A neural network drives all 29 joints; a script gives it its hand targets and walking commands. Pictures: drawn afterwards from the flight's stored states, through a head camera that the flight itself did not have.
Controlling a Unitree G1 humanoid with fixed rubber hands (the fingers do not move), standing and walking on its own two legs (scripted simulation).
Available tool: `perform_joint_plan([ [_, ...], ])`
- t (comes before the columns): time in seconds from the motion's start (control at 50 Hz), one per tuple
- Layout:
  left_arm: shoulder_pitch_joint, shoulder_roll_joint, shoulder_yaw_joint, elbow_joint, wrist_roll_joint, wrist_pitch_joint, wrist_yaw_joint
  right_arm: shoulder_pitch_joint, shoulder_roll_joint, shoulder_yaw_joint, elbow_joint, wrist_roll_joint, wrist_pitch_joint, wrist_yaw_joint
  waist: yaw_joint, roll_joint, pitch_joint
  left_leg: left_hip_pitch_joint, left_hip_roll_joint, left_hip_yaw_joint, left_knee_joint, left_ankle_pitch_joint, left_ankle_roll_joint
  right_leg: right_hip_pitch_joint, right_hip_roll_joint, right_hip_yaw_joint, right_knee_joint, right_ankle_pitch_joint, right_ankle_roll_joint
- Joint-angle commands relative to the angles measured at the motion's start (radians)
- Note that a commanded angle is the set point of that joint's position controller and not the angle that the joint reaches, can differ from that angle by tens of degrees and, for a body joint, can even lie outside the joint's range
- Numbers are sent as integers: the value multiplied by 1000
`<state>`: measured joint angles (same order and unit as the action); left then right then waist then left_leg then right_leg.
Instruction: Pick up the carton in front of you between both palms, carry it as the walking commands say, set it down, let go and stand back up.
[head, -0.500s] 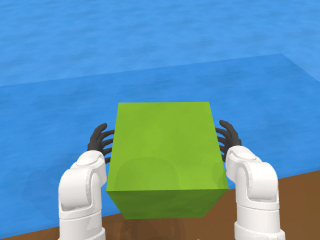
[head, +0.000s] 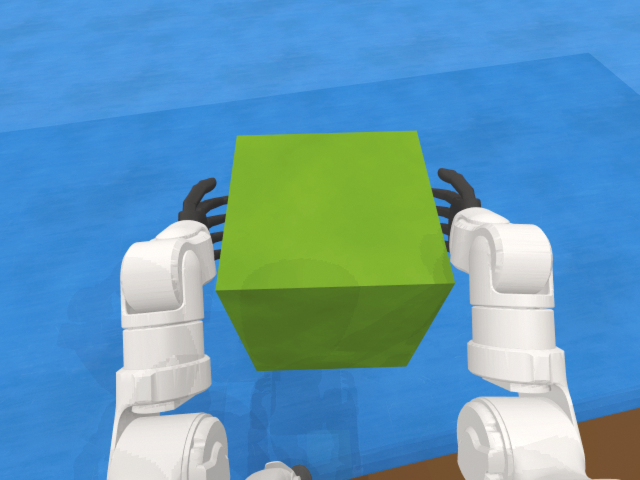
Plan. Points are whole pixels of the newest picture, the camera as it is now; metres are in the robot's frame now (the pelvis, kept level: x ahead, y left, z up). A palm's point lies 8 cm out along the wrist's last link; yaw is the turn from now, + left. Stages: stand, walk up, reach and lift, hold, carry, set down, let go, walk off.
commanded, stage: carry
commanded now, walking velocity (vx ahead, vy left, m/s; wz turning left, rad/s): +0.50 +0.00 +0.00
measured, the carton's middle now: (329, 261) +0.38 +0.00 +0.04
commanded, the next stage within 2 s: none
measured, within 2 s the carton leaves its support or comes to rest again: neither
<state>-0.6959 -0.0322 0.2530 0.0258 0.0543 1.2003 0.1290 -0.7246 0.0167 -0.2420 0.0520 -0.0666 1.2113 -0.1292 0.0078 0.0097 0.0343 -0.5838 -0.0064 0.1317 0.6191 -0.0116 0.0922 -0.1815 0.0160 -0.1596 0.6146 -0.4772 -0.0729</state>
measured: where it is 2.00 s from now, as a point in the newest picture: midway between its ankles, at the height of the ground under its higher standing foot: (313, 203)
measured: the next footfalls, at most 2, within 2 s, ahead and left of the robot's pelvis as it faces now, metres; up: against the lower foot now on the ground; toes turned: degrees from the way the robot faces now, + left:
right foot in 0.44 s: +0.48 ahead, -0.10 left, -0.10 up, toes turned +2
left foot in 0.88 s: +0.75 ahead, +0.09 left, -0.10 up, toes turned +22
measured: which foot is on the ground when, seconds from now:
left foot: down 0.00-0.46, up 0.48-0.86, down 0.88-1.00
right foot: down 0.00-0.00, up 0.02-0.42, down 0.44-0.88, up 0.90-1.00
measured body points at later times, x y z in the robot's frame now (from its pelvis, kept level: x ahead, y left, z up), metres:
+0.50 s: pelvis +0.36 -0.04 -0.10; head +0.37 -0.05 +0.35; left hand +0.73 +0.13 +0.05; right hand +0.76 -0.18 +0.04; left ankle +0.16 +0.08 -0.68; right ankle +0.44 -0.10 -0.82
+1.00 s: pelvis +0.68 +0.01 -0.10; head +0.76 +0.03 +0.35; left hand +1.00 +0.26 -0.04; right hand +1.08 -0.03 -0.03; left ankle +0.72 +0.07 -0.82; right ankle +0.55 -0.13 -0.71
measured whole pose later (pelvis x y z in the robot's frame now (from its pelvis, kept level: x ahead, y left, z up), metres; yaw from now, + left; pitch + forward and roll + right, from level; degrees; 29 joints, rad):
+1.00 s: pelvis +0.68 +0.01 -0.10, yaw +14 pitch +5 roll +0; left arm -0.56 0.00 0.21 0.01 -0.02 1.06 0.13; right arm -0.58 0.08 -0.19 0.01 -0.10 1.07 -0.14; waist 0.02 -0.01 0.09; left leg -0.44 -0.04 0.18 0.53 -0.19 0.11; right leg -0.41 -0.01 -0.03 1.26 -0.49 -0.03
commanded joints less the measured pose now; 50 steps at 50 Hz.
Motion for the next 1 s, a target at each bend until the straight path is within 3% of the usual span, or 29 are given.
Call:
perform_joint_plan([
  [0.0,-677,-1037,-704,-61,-404,-3,-244,-620,1055,676,-41,392,-16,221,-110,28,-580,669,99,-145,-50,352,45,-71,-84,28,458,768,1],
  [0.02,-657,-1046,-705,-42,-396,1,-242,-614,1047,678,-16,398,-20,229,-87,281,-656,925,287,-488,-23,534,206,-403,50,91,697,19,29],
  [0.04,-656,-1030,-696,-27,-391,0,-236,-594,1059,676,-2,415,-21,238,-124,302,-672,1022,322,-596,-55,380,278,-607,60,172,853,-118,26],
  [0.08,-715,-1033,-687,-79,-382,-13,-220,-694,1118,708,-71,469,-34,255,-133,104,-577,945,299,-544,-74,254,237,-728,-13,222,775,-19,-4],
  [0.12,-717,-1020,-666,-100,-352,-22,-203,-808,1157,755,-148,534,-45,260,-101,28,-543,808,280,-479,-101,139,191,-658,-45,214,605,45,4],
  [0.18,-680,-999,-658,-124,-329,-24,-182,-826,1145,775,-211,568,-49,251,-107,36,-515,688,257,-404,-130,158,189,-550,-22,151,339,19,39],
  [0.22,-638,-976,-660,-127,-315,-20,-174,-776,1118,765,-205,558,-41,247,-105,91,-537,689,227,-326,-73,336,158,-496,-23,117,313,264,39],
  [0.26,-595,-951,-661,-115,-294,-14,-175,-692,1096,752,-156,537,-35,250,-166,81,-503,848,147,-320,10,266,141,-659,-30,134,129,522,53],
  [0.32,-554,-914,-642,-51,-260,-8,-183,-644,1080,743,-60,522,-36,267,-168,32,-425,583,48,-234,72,-15,107,-340,-1,90,-208,826,67],
  [0.36,-558,-880,-617,-10,-245,-5,-193,-645,1082,735,10,526,-42,281,-125,88,-384,464,51,-234,170,-124,86,-181,-38,107,-250,920,42],
  [0.4,-551,-855,-587,39,-240,-5,-201,-664,1091,712,69,527,-46,288,-19,57,-423,354,37,-184,405,-132,53,95,-70,79,-274,883,42],
  [0.42,-569,-850,-576,54,-242,-5,-209,-670,1086,701,93,521,-49,287,32,-8,-441,206,21,-173,590,-299,25,270,-116,130,-208,748,61],
  [0.44,-606,-835,-563,85,-249,-4,-214,-705,1092,689,109,522,-42,286,10,-185,-494,-65,-23,-168,835,-681,-15,498,-317,303,30,1051,67],
  [0.46,-586,-839,-541,145,-252,0,-214,-717,1085,666,147,515,-24,276,11,-288,-572,-178,-5,-194,939,-670,-30,595,-426,473,90,1124,23],
  [0.48,-596,-857,-541,151,-274,-6,-214,-729,1087,655,146,510,-19,264,34,-343,-640,-253,4,-208,996,-594,-32,538,-488,672,-42,570,-87],
  [0.5,-635,-916,-555,118,-315,-11,-221,-768,1097,658,96,519,-23,254,32,-169,-554,-269,40,-231,919,-391,-37,372,-408,636,-153,264,-64],
  [0.54,-755,-1012,-578,36,-375,-26,-230,-817,1151,644,54,514,-33,238,5,-155,-504,-246,72,-206,890,-332,-54,232,-400,562,-136,470,-77],
  [0.56,-761,-1048,-599,8,-403,-31,-235,-796,1165,640,35,511,-43,229,4,-108,-482,-228,83,-206,821,-307,-60,172,-373,463,-138,496,-91],
  [0.6,-774,-1102,-626,-41,-438,-45,-237,-760,1197,648,3,494,-59,211,12,-136,-499,-265,82,-167,751,-324,-62,210,-330,373,-123,537,-106],
  [0.68,-691,-1150,-695,-92,-464,-78,-246,-633,1202,685,-32,436,-95,181,43,-152,-534,-340,59,-89,625,-268,-46,370,-287,236,-70,847,-77],
  [0.76,-635,-1149,-766,-127,-478,-118,-260,-531,1169,715,-43,378,-132,175,86,-143,-497,-212,-14,23,250,-129,-16,409,-209,115,-75,1067,-42],
  [0.82,-626,-1129,-822,-141,-501,-140,-271,-459,1099,713,-63,331,-152,173,38,-204,-514,107,-127,119,-53,-39,15,370,-200,65,20,1375,-11],
  [0.84,-628,-1119,-839,-149,-509,-147,-275,-439,1077,711,-71,319,-159,172,-16,-204,-573,287,-102,97,-161,77,29,335,-213,42,131,1342,11],
  [0.86,-640,-1105,-856,-155,-512,-154,-279,-424,1059,708,-86,309,-165,174,-61,-157,-613,537,-33,54,-242,204,36,190,-201,17,267,1155,28],
  [0.88,-636,-1102,-873,-167,-508,-156,-283,-431,1030,702,-109,307,-168,179,-49,20,-681,904,232,-208,-97,622,75,-119,-149,68,408,311,45],
  [0.9,-620,-1086,-862,-149,-518,-147,-282,-402,992,697,-68,294,-175,177,-79,229,-827,1243,434,-579,-52,659,276,-461,3,151,753,-158,75],
  [0.92,-605,-1059,-859,-155,-515,-141,-276,-347,995,702,-62,294,-173,178,-102,184,-836,1240,415,-589,-120,468,282,-553,-20,226,832,-111,49],
  [0.96,-621,-1049,-836,-188,-506,-130,-262,-423,1017,729,-156,331,-162,185,-72,41,-650,1080,364,-428,-180,448,156,-634,-72,208,702,9,40],
  [0.98,-593,-1041,-817,-182,-485,-120,-253,-459,1031,750,-192,364,-151,189,-64,18,-606,1011,348,-361,-201,480,113,-615,-91,193,614,50,47],
])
